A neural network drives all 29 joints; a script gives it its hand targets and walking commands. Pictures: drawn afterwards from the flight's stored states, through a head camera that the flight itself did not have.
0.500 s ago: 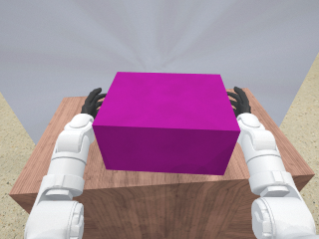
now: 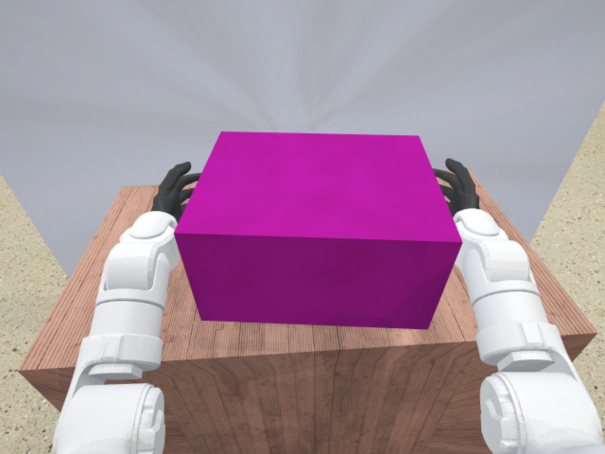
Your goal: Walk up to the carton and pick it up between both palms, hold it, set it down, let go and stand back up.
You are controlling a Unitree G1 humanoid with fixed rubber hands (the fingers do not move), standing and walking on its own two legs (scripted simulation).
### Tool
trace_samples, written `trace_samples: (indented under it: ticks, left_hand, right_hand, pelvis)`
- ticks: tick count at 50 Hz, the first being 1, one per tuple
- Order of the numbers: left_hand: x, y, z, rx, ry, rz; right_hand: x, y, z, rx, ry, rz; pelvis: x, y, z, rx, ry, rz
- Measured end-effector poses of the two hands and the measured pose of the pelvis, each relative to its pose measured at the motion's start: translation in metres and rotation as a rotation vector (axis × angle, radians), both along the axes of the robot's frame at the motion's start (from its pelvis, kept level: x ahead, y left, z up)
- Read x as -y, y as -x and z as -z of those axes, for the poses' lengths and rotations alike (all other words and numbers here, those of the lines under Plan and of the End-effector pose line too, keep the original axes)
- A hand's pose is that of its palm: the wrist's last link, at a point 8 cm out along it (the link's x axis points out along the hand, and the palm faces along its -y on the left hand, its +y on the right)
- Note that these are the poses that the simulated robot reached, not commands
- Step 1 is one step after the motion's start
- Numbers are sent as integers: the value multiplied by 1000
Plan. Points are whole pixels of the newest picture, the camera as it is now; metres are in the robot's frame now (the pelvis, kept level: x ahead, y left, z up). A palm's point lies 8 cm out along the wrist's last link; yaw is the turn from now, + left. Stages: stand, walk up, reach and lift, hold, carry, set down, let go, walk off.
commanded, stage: hold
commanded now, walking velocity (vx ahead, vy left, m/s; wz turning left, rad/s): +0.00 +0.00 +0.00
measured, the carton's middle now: (316, 222) +0.38 +0.00 +0.15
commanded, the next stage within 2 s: set down in 1.80 s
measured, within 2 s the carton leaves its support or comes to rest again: neither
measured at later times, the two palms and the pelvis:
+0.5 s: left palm (166, 219) +0.36 +0.20 +0.18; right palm (460, 212) +0.36 -0.19 +0.18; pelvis +0.00 +0.00 +0.00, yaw +0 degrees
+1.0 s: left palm (165, 219) +0.36 +0.20 +0.18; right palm (460, 211) +0.36 -0.19 +0.18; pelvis +0.00 +0.00 +0.00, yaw +0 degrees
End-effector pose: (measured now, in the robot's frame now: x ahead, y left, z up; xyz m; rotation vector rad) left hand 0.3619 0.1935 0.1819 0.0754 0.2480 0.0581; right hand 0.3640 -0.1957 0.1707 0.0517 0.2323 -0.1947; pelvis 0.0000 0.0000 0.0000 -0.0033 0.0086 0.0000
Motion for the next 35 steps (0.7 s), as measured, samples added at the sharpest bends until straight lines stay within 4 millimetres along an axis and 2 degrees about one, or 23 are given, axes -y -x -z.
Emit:
trace_samples:
  ticks: [35]
  left_hand:
    - [-2, 3, -2, 8, -1, -8]
  right_hand:
    - [-2, -1, -6, 12, 1, -10]
  pelvis:
    - [-1, -1, 0, -1, 1, -1]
